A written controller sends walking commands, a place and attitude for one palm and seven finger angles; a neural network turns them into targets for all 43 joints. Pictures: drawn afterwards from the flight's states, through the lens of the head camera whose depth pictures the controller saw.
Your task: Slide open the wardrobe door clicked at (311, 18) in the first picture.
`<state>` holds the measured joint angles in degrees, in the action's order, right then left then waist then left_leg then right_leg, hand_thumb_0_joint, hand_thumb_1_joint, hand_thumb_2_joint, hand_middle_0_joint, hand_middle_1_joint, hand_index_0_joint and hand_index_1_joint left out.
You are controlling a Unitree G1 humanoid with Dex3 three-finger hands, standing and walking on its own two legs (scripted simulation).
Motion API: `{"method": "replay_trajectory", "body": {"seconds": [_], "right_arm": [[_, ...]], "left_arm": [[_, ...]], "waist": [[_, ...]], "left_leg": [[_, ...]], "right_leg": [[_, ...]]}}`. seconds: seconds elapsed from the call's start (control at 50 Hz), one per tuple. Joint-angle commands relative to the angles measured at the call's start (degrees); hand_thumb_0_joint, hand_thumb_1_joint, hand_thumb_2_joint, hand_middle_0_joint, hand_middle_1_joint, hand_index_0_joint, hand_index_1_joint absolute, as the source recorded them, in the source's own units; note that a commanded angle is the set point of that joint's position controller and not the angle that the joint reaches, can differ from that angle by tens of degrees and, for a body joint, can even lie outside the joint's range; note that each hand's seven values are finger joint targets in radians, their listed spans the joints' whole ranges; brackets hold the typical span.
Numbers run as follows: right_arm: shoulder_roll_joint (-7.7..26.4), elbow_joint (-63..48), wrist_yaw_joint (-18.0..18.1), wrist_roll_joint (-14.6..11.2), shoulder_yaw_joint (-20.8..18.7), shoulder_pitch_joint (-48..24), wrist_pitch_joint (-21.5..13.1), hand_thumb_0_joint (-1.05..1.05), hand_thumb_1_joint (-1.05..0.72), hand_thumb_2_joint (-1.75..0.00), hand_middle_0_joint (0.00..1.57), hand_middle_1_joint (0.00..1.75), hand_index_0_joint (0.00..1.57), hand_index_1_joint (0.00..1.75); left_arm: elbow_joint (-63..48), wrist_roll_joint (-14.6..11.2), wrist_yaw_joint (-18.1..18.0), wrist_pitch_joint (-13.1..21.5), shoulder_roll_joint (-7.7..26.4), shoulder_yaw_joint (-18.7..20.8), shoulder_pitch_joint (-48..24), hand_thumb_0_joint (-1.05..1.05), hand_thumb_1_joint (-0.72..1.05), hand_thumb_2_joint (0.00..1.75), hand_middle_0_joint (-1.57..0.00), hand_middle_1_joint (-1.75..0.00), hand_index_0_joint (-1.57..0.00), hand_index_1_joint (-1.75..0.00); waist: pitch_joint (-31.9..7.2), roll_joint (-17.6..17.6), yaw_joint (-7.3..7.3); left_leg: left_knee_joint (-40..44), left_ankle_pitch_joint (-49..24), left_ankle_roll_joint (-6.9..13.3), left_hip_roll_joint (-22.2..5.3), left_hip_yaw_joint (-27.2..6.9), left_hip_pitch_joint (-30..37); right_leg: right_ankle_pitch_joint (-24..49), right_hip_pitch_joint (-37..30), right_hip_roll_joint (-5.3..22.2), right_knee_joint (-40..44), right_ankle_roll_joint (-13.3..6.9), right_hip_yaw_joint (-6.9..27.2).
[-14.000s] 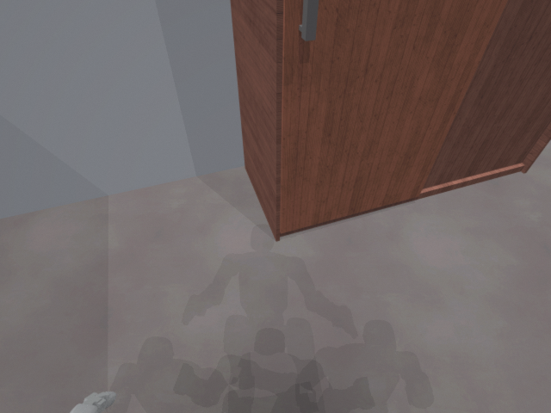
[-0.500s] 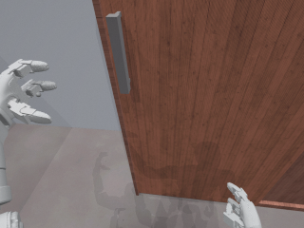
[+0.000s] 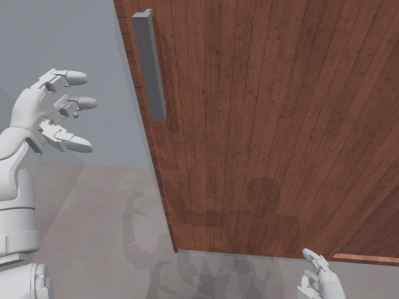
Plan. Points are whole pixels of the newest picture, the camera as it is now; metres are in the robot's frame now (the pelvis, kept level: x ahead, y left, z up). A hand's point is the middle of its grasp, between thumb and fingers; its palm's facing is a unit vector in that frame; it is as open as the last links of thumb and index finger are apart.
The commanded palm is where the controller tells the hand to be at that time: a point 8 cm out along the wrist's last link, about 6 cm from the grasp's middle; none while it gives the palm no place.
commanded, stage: move the hooked fingers beside the handle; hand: left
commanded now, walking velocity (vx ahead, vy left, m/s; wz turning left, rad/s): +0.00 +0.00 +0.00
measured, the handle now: (154, 69) +0.50 +0.15 +0.25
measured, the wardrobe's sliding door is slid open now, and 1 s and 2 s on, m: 0.00 0.00 0.00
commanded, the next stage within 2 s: feel for the door with the fingertips in 1.96 s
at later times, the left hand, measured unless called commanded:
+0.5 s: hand (96, 96) +0.40 +0.24 +0.24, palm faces +0.07 -1.00 -0.03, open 14.0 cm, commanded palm +0.37 +0.28 +0.24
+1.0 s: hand (123, 83) +0.45 +0.20 +0.24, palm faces +0.03 -1.00 -0.02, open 14.0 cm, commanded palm +0.41 +0.26 +0.24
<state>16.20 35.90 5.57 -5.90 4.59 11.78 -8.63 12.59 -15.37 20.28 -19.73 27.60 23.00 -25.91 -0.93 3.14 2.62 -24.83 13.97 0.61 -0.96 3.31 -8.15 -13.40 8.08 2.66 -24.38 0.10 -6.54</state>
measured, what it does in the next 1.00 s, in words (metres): stands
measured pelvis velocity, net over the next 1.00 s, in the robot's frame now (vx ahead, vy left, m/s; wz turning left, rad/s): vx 0.01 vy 0.00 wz -0.03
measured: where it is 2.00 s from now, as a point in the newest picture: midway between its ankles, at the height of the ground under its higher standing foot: outside the picture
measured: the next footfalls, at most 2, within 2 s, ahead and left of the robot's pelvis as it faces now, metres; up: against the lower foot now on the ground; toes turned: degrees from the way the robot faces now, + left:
none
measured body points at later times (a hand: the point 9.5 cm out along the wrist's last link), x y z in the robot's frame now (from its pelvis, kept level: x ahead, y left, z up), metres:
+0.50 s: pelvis +0.00 +0.00 +0.00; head -0.01 -0.02 +0.45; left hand +0.39 +0.29 +0.24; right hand +0.15 -0.25 -0.09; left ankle +0.00 +0.11 -0.74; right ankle +0.00 -0.12 -0.74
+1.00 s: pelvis +0.01 +0.00 +0.00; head +0.01 -0.01 +0.45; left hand +0.44 +0.25 +0.24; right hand +0.12 -0.25 -0.11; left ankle +0.00 +0.11 -0.74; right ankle +0.00 -0.12 -0.74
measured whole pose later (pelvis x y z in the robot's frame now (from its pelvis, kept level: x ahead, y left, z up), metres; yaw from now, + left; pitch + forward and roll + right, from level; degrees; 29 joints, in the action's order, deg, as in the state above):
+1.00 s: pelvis +0.01 +0.00 +0.00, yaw -2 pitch +1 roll +0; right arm 16.0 38.2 5.1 -5.1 2.9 16.9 -6.0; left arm 40.7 -10.3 13.7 -11.2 26.9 19.2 -46.5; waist -1.9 2.8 -1.7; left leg -23.6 13.9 0.8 -1.4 4.9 -10.7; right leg -12.6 11.3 2.1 -23.1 0.2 -4.8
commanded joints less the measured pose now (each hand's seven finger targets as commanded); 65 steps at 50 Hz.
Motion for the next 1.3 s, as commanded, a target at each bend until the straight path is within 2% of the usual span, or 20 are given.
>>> {"method": "replay_trajectory", "body": {"seconds": [0.0, 0.06, 0.08, 0.16, 0.22, 0.28, 0.34, 0.42, 0.48, 0.52, 0.62, 0.76, 0.8, 0.9, 1.0, 1.06, 1.08, 1.1, 1.18, 1.28], "right_arm": [[6.06, -8.77, 0.84, -0.13, -2.54, -8.08, -3.78, 0.0, -0.9, -0.9, 0.2, 0.3, 0.2, 0.3], [6.25, -8.42, 0.85, -0.28, -2.61, -7.69, -3.37, 0.0, -0.9, -0.9, 0.2, 0.3, 0.2, 0.3], [6.35, -8.75, 0.62, -0.17, -2.75, -7.46, -3.17, 0.0, -0.9, -0.9, 0.2, 0.3, 0.2, 0.3], [6.21, -9.07, 0.58, -0.17, -2.75, -7.07, -2.69, 0.0, -0.9, -0.9, 0.2, 0.3, 0.2, 0.3], [6.66, -8.47, 0.69, -0.04, -2.95, -6.26, -2.24, 0.0, -0.9, -0.9, 0.2, 0.3, 0.2, 0.3], [6.71, -8.46, 0.52, 0.19, -3.19, -5.68, -1.94, 0.0, -0.9, -0.9, 0.2, 0.3, 0.2, 0.3], [6.24, -8.84, 0.31, 0.22, -3.15, -5.37, -2.12, 0.0, -0.9, -0.9, 0.2, 0.3, 0.2, 0.3], [7.02, -7.89, 0.66, -0.04, -3.55, -3.77, -1.64, 0.0, -0.9, -0.9, 0.2, 0.3, 0.2, 0.3], [7.21, -7.39, 0.9, -0.12, -3.75, -3.09, -1.67, 0.0, -0.9, -0.9, 0.2, 0.3, 0.2, 0.3], [7.26, -7.4, 0.9, 0.02, -3.9, -2.53, -1.9, 0.0, -0.9, -0.9, 0.2, 0.3, 0.2, 0.3], [7.63, -6.42, 0.88, 0.21, -4.14, -1.3, -1.58, 0.0, -0.9, -0.9, 0.2, 0.3, 0.2, 0.3], [7.46, -5.64, 0.51, 0.41, -4.38, 0.59, -1.18, 0.0, -0.9, -0.9, 0.2, 0.3, 0.2, 0.3], [7.54, -5.84, 0.39, 0.56, -4.45, 0.97, -1.06, 0.0, -0.9, -0.9, 0.2, 0.3, 0.2, 0.3], [7.67, -5.5, 0.3, 0.57, -4.61, 1.71, -0.45, 0.0, -0.9, -0.9, 0.2, 0.3, 0.2, 0.3], [7.4, -6.83, -0.35, 0.59, -4.84, 0.84, 0.06, 0.0, -0.9, -0.9, 0.2, 0.3, 0.2, 0.3], [7.18, -7.06, -0.35, 0.55, -4.96, 0.63, 0.26, 0.0, -0.9, -0.9, 0.2, 0.3, 0.2, 0.3], [7.39, -7.16, -0.3, 0.66, -5.01, 0.67, 0.51, 0.0, -0.9, -0.9, 0.2, 0.3, 0.2, 0.3], [7.22, -7.47, -0.32, 0.52, -4.92, 0.13, 0.41, 0.0, -0.9, -0.9, 0.2, 0.3, 0.2, 0.3], [7.33, -7.3, 0.03, 0.43, -4.79, -0.4, 0.61, 0.0, -0.9, -0.9, 0.2, 0.3, 0.2, 0.3], [7.02, -6.74, 0.61, 0.06, -4.56, -0.85, 0.41, 0.0, -0.9, -0.9, 0.2, 0.3, 0.2, 0.3]], "left_arm": [[-8.35, -0.35, -1.85, 4.63, 16.89, 4.04, -29.45, 0.0, -0.5, 0.3, -0.3, -1.2, -0.3, -1.2], [-4.79, 0.8, -2.77, 3.0, 15.17, 1.64, -30.45, 0.0, -0.5, 0.3, -0.3, -1.2, -0.3, -1.2], [-5.43, 0.93, -2.93, 2.9, 15.14, 1.41, -29.79, 0.0, -0.5, 0.3, -0.3, -1.2, -0.3, -1.2], [-3.06, 0.88, -3.09, 3.04, 14.02, 0.46, -32.52, 0.0, -0.5, 0.3, -0.3, -1.2, -0.3, -1.2], [0.51, 0.79, -3.34, 4.14, 16.48, 2.54, -33.61, 0.0, -0.5, 0.3, -0.3, -1.2, -0.3, -1.2], [0.81, 1.69, -4.2, 5.76, 19.39, 4.4, -34.49, 0.0, -0.5, 0.3, -0.3, -1.2, -0.3, -1.2], [-0.21, 2.36, -4.55, 7.26, 17.38, 2.67, -36.54, 0.0, -0.5, 0.3, -0.3, -1.2, -0.3, -1.2], [5.51, 2.04, -3.51, 7.4, 17.36, 2.11, -37.3, 0.0, -0.5, 0.3, -0.3, -1.2, -0.3, -1.2], [6.55, 2.34, -2.99, 7.72, 14.53, -1.86, -41.14, 0.0, -0.5, 0.3, -0.3, -1.2, -0.3, -1.2], [6.1, 2.54, -3.22, 8.3, 15.62, -0.95, -42.5, 0.0, -0.5, 0.3, -0.3, -1.2, -0.3, -1.2], [10.41, 2.08, -4.0, 9.81, 17.39, 1.36, -42.93, 0.0, -0.5, 0.3, -0.3, -1.2, -0.3, -1.2], [13.05, 4.15, -5.94, 11.31, 15.35, -1.72, -48.72, 0.0, -0.5, 0.3, -0.3, -1.2, -0.3, -1.2], [12.66, 4.01, -6.1, 12.09, 14.95, -1.85, -49.31, 0.0, -0.5, 0.3, -0.3, -1.2, -0.3, -1.2], [16.4, 3.92, -6.43, 12.46, 15.78, 0.07, -46.55, 0.0, -0.5, 0.3, -0.3, -1.2, -0.3, -1.2], [12.06, 4.64, -7.12, 12.43, 15.18, 0.15, -43.77, 0.0, -0.5, 0.3, -0.3, -1.2, -0.3, -1.2], [9.79, 4.11, -6.97, 11.95, 14.2, 0.09, -43.17, 0.0, -0.5, 0.3, -0.3, -1.2, -0.3, -1.2], [9.81, 4.04, -7.12, 11.92, 16.12, 1.75, -41.92, 0.0, -0.5, 0.3, -0.3, -1.2, -0.3, -1.2], [8.16, 3.85, -6.8, 11.68, 13.98, 0.05, -42.56, 0.0, -0.5, 0.3, -0.3, -1.2, -0.3, -1.2], [7.36, 3.91, -6.77, 10.68, 15.59, 0.74, -42.87, 0.0, -0.5, 0.3, -0.3, -1.2, -0.3, -1.2], [7.86, 3.96, -6.45, 10.0, 11.38, -4.21, -47.14, 0.0, -0.5, 0.3, -0.3, -1.2, -0.3, -1.2]], "waist": [[-12.37, 2.9, -1.38], [-11.45, 2.61, -1.73], [-12.87, 1.22, -1.17], [-14.16, -0.8, -1.79], [-13.96, -3.58, -1.9], [-15.82, -2.24, -1.24], [-16.45, 2.03, -1.68], [-14.65, -1.35, -2.72], [-13.58, 0.34, -3.69], [-15.99, 2.08, -3.61], [-16.5, -2.29, -3.31], [-16.95, 1.9, -4.17], [-18.83, 0.38, -4.11], [-18.04, -2.75, -3.26], [-19.65, -0.65, -2.27], [-19.32, -1.49, -2.56], [-18.89, -3.0, -1.94], [-18.75, -2.29, -2.5], [-16.93, -2.03, -2.7], [-15.28, 0.45, -4.5]], "left_leg": [[3.24, -11.5, 0.79, 0.67, -4.19, 6.17], [3.62, -11.25, 0.6, 0.54, -4.36, 5.36], [3.51, -12.66, 0.69, 0.44, -4.36, 5.5], [3.27, -12.9, 0.81, 0.55, -4.39, 5.57], [3.26, -12.28, 1.19, 0.4, -3.9, 4.59], [3.15, -13.7, 1.1, 0.24, -3.54, 4.5], [2.96, -15.86, 0.98, 0.36, -3.44, 5.74], [3.09, -13.46, 1.29, 0.19, -3.11, 4.41], [3.11, -12.75, 1.32, 0.08, -3.43, 4.84], [2.78, -14.0, 1.26, 0.25, -3.79, 6.09], [2.61, -14.33, 1.45, 0.2, -3.49, 4.6], [2.37, -15.79, 1.19, 0.12, -3.45, 5.25], [2.31, -17.38, 1.31, -0.05, -3.55, 5.89], [2.62, -17.78, 1.36, -0.28, -3.15, 4.45], [2.59, -20.7, 1.4, -0.19, -2.44, 5.15], [2.43, -21.36, 1.43, -0.3, -2.22, 5.63], [2.58, -21.6, 1.5, -0.38, -2.46, 4.96], [2.71, -21.24, 1.62, -0.35, -2.14, 5.76], [2.94, -18.4, 1.71, -0.19, -2.08, 5.13], [2.95, -14.93, 1.69, -0.09, -2.59, 6.57]], "right_leg": [[10.87, 1.23, -1.75, 3.42, -1.66, 2.81], [10.6, 1.66, -1.58, 3.31, -1.73, 2.58], [11.83, 0.06, -1.56, 3.3, -1.89, 2.65], [12.88, 0.24, -1.63, 2.79, -1.69, 2.53], [12.92, -0.08, -1.65, 3.28, -1.48, 3.04], [14.16, -1.85, -1.32, 3.15, -1.59, 3.4], [16.38, -1.71, -1.35, 2.63, -1.93, 3.46], [15.19, -0.59, -1.6, 3.35, -1.6, 3.47], [13.55, 0.97, -1.52, 3.75, -1.84, 3.46], [14.4, 0.78, -1.64, 3.36, -1.97, 3.5], [15.71, -0.48, -1.75, 3.09, -1.71, 3.54], [16.66, 0.67, -1.71, 2.66, -1.96, 3.66], [18.21, -0.55, -1.9, 2.35, -1.98, 3.59], [18.97, -1.43, -2.02, 2.12, -1.86, 3.5], [21.88, -3.33, -1.82, 1.66, -1.95, 3.82], [22.92, -3.13, -1.98, 1.61, -1.77, 3.71], [22.72, -4.09, -1.97, 1.76, -1.88, 3.51], [22.73, -3.34, -2.08, 1.91, -1.71, 3.72], [20.49, -2.65, -2.0, 2.69, -1.74, 3.83], [16.0, 0.88, -2.17, 3.78, -1.81, 3.8]]}}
